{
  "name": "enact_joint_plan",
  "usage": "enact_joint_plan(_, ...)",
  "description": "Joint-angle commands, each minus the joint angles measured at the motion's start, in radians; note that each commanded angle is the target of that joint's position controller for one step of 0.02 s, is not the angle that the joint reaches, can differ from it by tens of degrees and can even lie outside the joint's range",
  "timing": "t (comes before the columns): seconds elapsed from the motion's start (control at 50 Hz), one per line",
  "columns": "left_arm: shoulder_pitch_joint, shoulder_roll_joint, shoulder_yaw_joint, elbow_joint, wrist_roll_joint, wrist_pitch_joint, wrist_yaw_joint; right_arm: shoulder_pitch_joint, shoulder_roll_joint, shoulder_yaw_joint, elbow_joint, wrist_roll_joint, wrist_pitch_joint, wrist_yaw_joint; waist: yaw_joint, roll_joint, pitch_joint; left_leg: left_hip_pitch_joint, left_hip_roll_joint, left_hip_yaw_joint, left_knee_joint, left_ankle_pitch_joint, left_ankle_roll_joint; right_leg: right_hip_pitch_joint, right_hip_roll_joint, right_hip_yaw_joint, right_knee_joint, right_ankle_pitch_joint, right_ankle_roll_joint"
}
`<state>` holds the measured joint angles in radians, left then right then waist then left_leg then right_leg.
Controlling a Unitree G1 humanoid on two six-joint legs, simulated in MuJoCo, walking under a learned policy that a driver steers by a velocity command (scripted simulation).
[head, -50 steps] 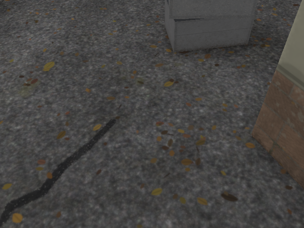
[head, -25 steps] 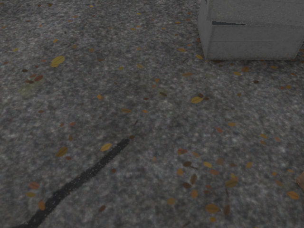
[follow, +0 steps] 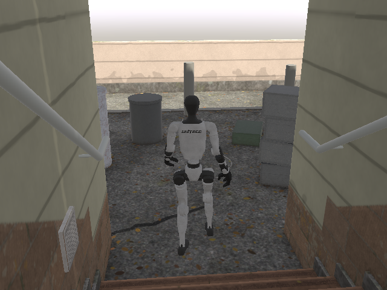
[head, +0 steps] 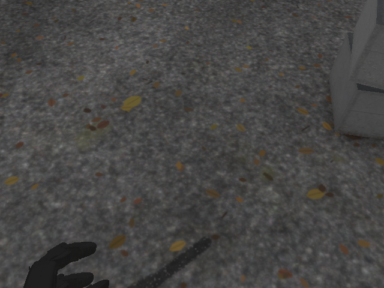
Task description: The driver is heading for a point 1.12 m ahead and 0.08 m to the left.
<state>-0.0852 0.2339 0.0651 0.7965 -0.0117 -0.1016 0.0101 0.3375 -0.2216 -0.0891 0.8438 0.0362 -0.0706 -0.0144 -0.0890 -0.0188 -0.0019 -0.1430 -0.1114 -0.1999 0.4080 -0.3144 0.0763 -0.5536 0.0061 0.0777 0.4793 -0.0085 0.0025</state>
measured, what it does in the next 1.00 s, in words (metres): walks ahead, turning left: right foot, then left foot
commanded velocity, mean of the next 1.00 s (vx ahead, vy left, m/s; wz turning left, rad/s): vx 0.50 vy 0.00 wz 0.29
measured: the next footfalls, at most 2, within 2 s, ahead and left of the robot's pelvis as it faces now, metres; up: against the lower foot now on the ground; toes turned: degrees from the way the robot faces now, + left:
right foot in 0.06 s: +0.20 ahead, -0.13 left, +0.00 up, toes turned +7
left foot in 0.56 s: +0.42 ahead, +0.20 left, +0.00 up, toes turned +23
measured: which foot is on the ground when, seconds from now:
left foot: down 0.00-0.08, up 0.10-0.54, down 0.56-1.00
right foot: up 0.00-0.04, down 0.06-0.58, up 0.60-1.00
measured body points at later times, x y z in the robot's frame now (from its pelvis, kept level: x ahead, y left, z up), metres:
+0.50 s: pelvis +0.26 +0.02 -0.01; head +0.31 +0.03 +0.44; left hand +0.18 +0.30 -0.14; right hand +0.56 -0.12 -0.09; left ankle +0.38 +0.20 -0.71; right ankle +0.16 -0.13 -0.74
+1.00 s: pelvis +0.52 +0.12 +0.00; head +0.54 +0.13 +0.45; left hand +0.61 +0.41 -0.11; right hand +0.66 -0.13 -0.12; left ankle +0.38 +0.19 -0.74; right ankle +0.73 +0.03 -0.70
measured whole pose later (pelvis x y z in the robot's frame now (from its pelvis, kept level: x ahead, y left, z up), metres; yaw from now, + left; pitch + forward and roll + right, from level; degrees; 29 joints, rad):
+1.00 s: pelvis +0.52 +0.12 +0.00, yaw +15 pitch +2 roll +2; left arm 0.11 0.26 0.05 0.81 -0.02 -0.05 -0.03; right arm 0.28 -0.25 -0.08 0.81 0.00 -0.09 0.00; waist -0.05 -0.04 0.01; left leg 0.03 -0.04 0.15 0.22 -0.29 0.02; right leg -0.68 -0.09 0.02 0.67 0.06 -0.02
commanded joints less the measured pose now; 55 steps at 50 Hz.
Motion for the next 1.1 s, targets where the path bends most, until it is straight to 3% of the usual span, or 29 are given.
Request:
enact_joint_plan(0.02, -0.031, 0.113, 0.029, -0.076, -0.005, -0.044, -0.01, -0.004, -0.15, -0.039, -0.056, -0.004, 0.005, -0.012, 0.063, 0.145, -0.05, 0.012, 0.229, -0.235, -0.002, 0.3, 0.111, 0.16, 0.023, -0.019, -0.084, -0.043, -0.024)
enact_joint_plan(0.04, 0.061, 0.136, 0.041, -0.051, 0.0, -0.052, -0.008, -0.032, -0.136, -0.035, -0.075, -0.006, 0.005, -0.012, 0.108, 0.145, -0.095, -0.029, 0.196, -0.222, 0.075, 0.369, 0.09, 0.309, 0.007, -0.016, -0.091, -0.033, -0.049)
enact_joint_plan(0.06, 0.218, 0.175, 0.057, -0.021, 0.011, -0.054, -0.003, -0.088, -0.102, -0.023, -0.105, -0.012, -0.002, -0.005, 0.189, 0.109, -0.186, -0.145, 0.152, -0.166, 0.258, 0.379, 0.057, 0.542, -0.094, 0.063, -0.057, -0.051, -0.099)
enact_joint_plan(0.08, 0.375, 0.256, 0.079, -0.006, 0.032, -0.047, 0.006, -0.012, -0.033, -0.004, -0.124, -0.006, -0.014, 0.0, 0.197, -0.097, -0.318, -0.427, 0.025, -0.036, 0.576, 0.104, -0.014, 0.891, -0.319, 0.373, -0.066, -0.111, -0.239)
enact_joint_plan(0.1, 0.404, 0.237, 0.076, 0.017, 0.017, -0.036, 0.001, 0.05, -0.064, 0.002, -0.133, 0.014, -0.016, -0.003, 0.169, -0.301, -0.351, -0.643, 0.036, 0.009, 0.773, -0.262, -0.03, 0.964, -0.459, 0.678, -0.154, -0.3, -0.336)
enact_joint_plan(0.12, 0.346, 0.145, 0.053, -0.01, 0.007, -0.03, 0.004, 0.013, -0.157, -0.019, -0.119, 0.016, -0.012, -0.003, 0.176, -0.171, -0.22, -0.715, 0.103, 0.001, 0.868, -0.202, -0.03, 0.853, -0.423, 0.595, -0.177, -0.414, -0.297)
enact_joint_plan(0.14, 0.29, 0.107, 0.042, -0.027, 0.006, -0.021, 0.004, -0.059, -0.169, -0.025, -0.132, 0.003, -0.003, -0.003, 0.173, -0.092, -0.127, -0.712, 0.143, 0.039, 0.89, -0.116, -0.031, 0.729, -0.375, 0.452, -0.194, -0.368, -0.25)
enact_joint_plan(0.18, 0.227, 0.073, 0.025, -0.022, 0.015, -0.014, -0.002, -0.117, -0.14, -0.028, -0.158, -0.017, 0.006, 0.0, 0.131, -0.046, -0.037, -0.647, 0.198, 0.056, 0.816, -0.019, -0.029, 0.531, -0.299, 0.275, -0.249, -0.195, -0.205)
enact_joint_plan(0.2, 0.223, 0.072, 0.023, -0.014, 0.019, -0.014, -0.006, -0.111, -0.117, -0.025, -0.165, -0.01, 0.011, 0.005, 0.114, -0.053, -0.024, -0.611, 0.214, 0.066, 0.79, -0.003, -0.028, 0.478, -0.272, 0.208, -0.272, -0.138, -0.191)
enact_joint_plan(0.24, 0.238, 0.094, 0.03, 0.003, 0.017, -0.019, -0.011, -0.123, -0.083, -0.016, -0.185, -0.003, 0.018, 0.011, 0.104, -0.059, -0.017, -0.617, 0.228, 0.088, 0.745, 0.027, -0.041, 0.453, -0.264, 0.123, -0.303, -0.03, -0.2)
enact_joint_plan(0.38, 0.295, 0.167, 0.047, 0.033, 0.007, -0.009, -0.001, -0.283, -0.067, 0.007, -0.243, -0.007, 0.014, 0.041, 0.144, -0.044, 0.006, -0.56, 0.218, 0.166, 0.379, 0.352, -0.055, 0.475, -0.221, -0.137, -0.308, 0.143, -0.157)
enact_joint_plan(0.46, 0.36, 0.207, 0.056, 0.049, -0.008, 0.009, -0.001, -0.383, -0.077, 0.011, -0.292, -0.007, 0.021, 0.063, 0.173, -0.048, 0.042, -0.541, 0.189, 0.221, 0.254, 0.295, -0.028, 0.578, -0.265, -0.18, -0.266, 0.19, -0.133)
enact_joint_plan(0.52, 0.375, 0.245, 0.066, 0.057, -0.022, 0.025, 0.005, -0.332, -0.119, -0.009, -0.302, -0.019, 0.029, 0.068, 0.112, -0.092, -0.001, -0.384, 0.107, 0.285, 0.201, 0.132, 0.03, 0.631, -0.285, -0.222, -0.103, 0.586, -0.111)
enact_joint_plan(0.54, 0.368, 0.252, 0.065, 0.06, -0.024, 0.032, 0.008, -0.209, -0.15, -0.03, -0.269, -0.022, 0.031, 0.066, 0.035, -0.083, -0.059, -0.216, 0.067, 0.301, 0.133, 0.165, 0.061, 0.611, -0.267, -0.248, 0.047, 0.682, -0.096)
enact_joint_plan(0.56, 0.377, 0.227, 0.053, 0.06, -0.018, 0.033, 0.013, -0.041, -0.202, -0.057, -0.218, -0.021, 0.033, 0.054, -0.042, -0.052, -0.14, 0.066, 0.065, 0.264, 0.112, 0.245, 0.096, 0.462, -0.235, -0.27, 0.255, 0.599, -0.067)
enact_joint_plan(0.58, 0.426, 0.135, 0.018, 0.012, 0.02, 0.017, 0.004, 0.077, -0.321, -0.082, -0.196, -0.029, 0.031, 0.037, -0.033, 0.166, -0.267, 0.488, 0.333, -0.148, 0.142, 0.295, 0.225, 0.041, -0.133, -0.276, 0.647, 0.009, -0.011)
enact_joint_plan(0.6, 0.449, 0.113, -0.002, 0.009, 0.008, -0.017, -0.014, 0.102, -0.315, -0.066, -0.202, -0.022, 0.024, 0.038, -0.008, 0.252, -0.439, 0.607, 0.502, -0.58, -0.037, 0.213, 0.349, -0.153, -0.001, -0.088, 0.88, -0.58, 0.004)
enact_joint_plan(0.62, 0.348, 0.189, 0.023, -0.006, -0.035, -0.033, -0.026, 0.089, -0.245, -0.044, -0.198, -0.033, 0.021, 0.042, -0.045, 0.152, -0.366, 0.554, 0.462, -0.451, -0.057, 0.213, 0.288, -0.244, -0.056, -0.007, 0.931, -0.523, -0.01)
enact_joint_plan(0.64, 0.289, 0.178, 0.016, -0.023, -0.046, -0.035, -0.025, 0.014, -0.209, -0.033, -0.201, -0.029, 0.016, 0.041, -0.023, 0.127, -0.242, 0.406, 0.43, -0.29, -0.055, 0.285, 0.247, -0.264, -0.099, -0.025, 0.888, -0.455, -0.023)
enact_joint_plan(0.66, 0.274, 0.169, 0.015, -0.015, -0.028, -0.028, -0.017, -0.063, -0.173, -0.02, -0.204, -0.027, 0.011, 0.042, 0.021, 0.056, -0.16, 0.244, 0.392, -0.176, -0.072, 0.36, 0.213, -0.218, -0.143, -0.03, 0.808, -0.392, -0.022)
enact_joint_plan(0.68, 0.284, 0.173, 0.022, -0.006, -0.014, -0.014, -0.013, -0.111, -0.14, -0.009, -0.205, -0.032, 0.002, 0.042, 0.058, 0.064, -0.117, 0.118, 0.363, -0.102, -0.103, 0.409, 0.195, -0.148, -0.169, -0.024, 0.749, -0.356, -0.019)
enact_joint_plan(0.7, 0.316, 0.162, 0.022, 0.003, -0.015, 0.004, -0.014, -0.133, -0.13, -0.006, -0.203, -0.04, -0.005, 0.042, 0.089, 0.081, -0.099, 0.038, 0.351, -0.067, -0.142, 0.392, 0.189, -0.091, -0.18, -0.018, 0.728, -0.327, -0.017)
enact_joint_plan(0.74, 0.344, 0.126, 0.017, 0.013, -0.015, 0.032, -0.01, -0.143, -0.142, -0.01, -0.183, -0.041, -0.026, 0.041, 0.114, 0.091, -0.073, -0.036, 0.349, -0.004, -0.21, 0.391, 0.193, -0.072, -0.181, -0.02, 0.686, -0.269, -0.004)
enact_joint_plan(0.8, 0.275, 0.113, 0.014, -0.004, -0.01, 0.043, -0.006, -0.122, -0.154, -0.015, -0.149, -0.051, -0.039, 0.026, 0.101, 0.071, -0.015, -0.039, 0.34, 0.099, -0.26, 0.397, 0.172, -0.15, -0.173, 0.006, 0.56, -0.113, 0.015)
enact_joint_plan(0.9, 0.158, 0.086, 0.004, -0.034, -0.01, 0.034, -0.03, -0.098, -0.17, -0.017, -0.111, -0.046, -0.042, 0.012, 0.051, 0.074, 0.031, 0.009, 0.321, 0.249, -0.281, 0.368, 0.109, -0.121, -0.121, -0.029, 0.276, 0.139, 0.001)
enact_joint_plan(1.0, 0.067, 0.087, -0.001, -0.096, -0.007, 0.039, -0.058, -0.04, -0.193, -0.031, -0.061, -0.028, -0.019, 0.003, 0.018, 0.075, 0.075, 0.197, 0.387, 0.288, -0.215, 0.442, 0.082, -0.18, -0.096, -0.069, 0.158, 0.015, -0.044)
enact_joint_plan(1.06, 0.131, 0.126, 0.017, -0.112, -0.004, 0.045, -0.069, -0.077, -0.235, -0.044, -0.065, -0.017, 0.002, -0.011, 0.074, 0.122, 0.011, 0.246, 0.39, 0.334, -0.042, 0.856, 0.041, -0.042, -0.024, -0.155, 0.145, -0.156, -0.096)
enact_joint_plan(1.08, 0.237, 0.155, 0.036, -0.09, -0.004, 0.047, -0.068, -0.096, -0.242, -0.044, -0.069, -0.014, 0.011, -0.017, 0.137, 0.119, -0.05, 0.224, 0.366, 0.364, 0.108, 0.986, 0.017, 0.106, 0.022, -0.187, 0.112, -0.158, -0.122)
enact_joint_plan(1.1, 0.398, 0.213, 0.067, -0.049, -0.006, 0.05, -0.057, -0.092, -0.223, -0.035, -0.073, -0.016, 0.014, -0.022, 0.211, 0.082, -0.136, 0.116, 0.316, 0.39, 0.333, 0.938, -0.018, 0.355, 0.053, -0.169, 0.073, -0.096, -0.159)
